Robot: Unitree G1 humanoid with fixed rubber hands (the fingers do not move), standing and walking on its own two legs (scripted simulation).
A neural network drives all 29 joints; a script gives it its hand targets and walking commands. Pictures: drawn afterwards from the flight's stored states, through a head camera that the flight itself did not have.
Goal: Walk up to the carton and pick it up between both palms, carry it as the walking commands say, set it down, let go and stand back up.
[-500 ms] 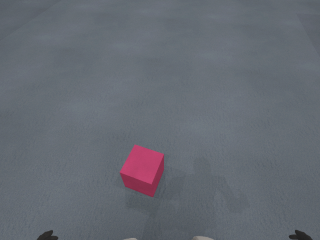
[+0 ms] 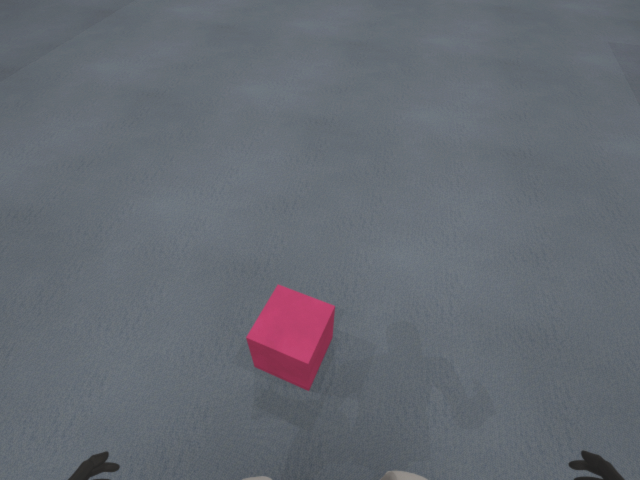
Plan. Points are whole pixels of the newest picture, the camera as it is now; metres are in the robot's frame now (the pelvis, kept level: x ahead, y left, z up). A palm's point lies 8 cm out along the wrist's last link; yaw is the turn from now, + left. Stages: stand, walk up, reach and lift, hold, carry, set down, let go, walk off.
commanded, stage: walk up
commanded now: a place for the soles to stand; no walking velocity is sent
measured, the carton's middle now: (293, 337) +0.61 +0.08 -0.64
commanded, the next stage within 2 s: none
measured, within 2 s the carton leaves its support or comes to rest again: neither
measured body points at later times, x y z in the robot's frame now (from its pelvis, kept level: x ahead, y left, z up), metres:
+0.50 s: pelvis +0.01 +0.00 +0.00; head +0.03 +0.01 +0.45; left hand +0.15 +0.33 -0.09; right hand +0.12 -0.34 -0.07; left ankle +0.03 +0.14 -0.71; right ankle +0.03 -0.10 -0.71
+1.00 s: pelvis +0.01 +0.00 +0.00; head +0.03 +0.00 +0.45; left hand +0.15 +0.32 -0.09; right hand +0.11 -0.34 -0.08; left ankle +0.03 +0.14 -0.71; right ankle +0.03 -0.10 -0.71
